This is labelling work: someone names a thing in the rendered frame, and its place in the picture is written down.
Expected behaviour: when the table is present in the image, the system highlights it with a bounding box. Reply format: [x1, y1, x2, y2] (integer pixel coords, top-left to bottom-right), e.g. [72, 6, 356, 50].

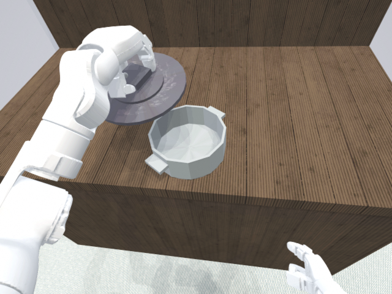
[0, 0, 392, 275]

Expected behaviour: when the left robot upper arm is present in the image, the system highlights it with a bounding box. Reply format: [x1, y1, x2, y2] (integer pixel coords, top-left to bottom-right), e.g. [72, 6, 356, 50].
[0, 175, 73, 294]

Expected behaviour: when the knob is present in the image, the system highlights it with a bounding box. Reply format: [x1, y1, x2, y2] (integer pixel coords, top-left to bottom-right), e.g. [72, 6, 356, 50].
[122, 62, 153, 91]

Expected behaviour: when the left robot forearm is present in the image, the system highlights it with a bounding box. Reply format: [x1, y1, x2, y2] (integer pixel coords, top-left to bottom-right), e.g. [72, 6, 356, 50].
[0, 40, 119, 207]

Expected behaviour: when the right robot hand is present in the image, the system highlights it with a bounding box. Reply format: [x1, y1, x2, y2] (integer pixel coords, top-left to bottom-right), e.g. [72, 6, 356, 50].
[286, 242, 333, 294]

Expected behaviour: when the right robot forearm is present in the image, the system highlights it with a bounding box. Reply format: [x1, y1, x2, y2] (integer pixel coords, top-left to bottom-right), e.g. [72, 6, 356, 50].
[313, 279, 348, 294]

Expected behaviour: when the lid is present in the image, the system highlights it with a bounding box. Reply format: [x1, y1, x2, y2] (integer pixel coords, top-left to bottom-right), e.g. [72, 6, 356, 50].
[105, 52, 186, 126]

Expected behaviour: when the pot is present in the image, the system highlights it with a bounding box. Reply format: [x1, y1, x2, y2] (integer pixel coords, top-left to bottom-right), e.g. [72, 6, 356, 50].
[145, 105, 226, 179]

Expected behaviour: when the left robot hand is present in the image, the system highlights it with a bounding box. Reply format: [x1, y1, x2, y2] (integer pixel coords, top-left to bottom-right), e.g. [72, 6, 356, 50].
[82, 26, 156, 98]

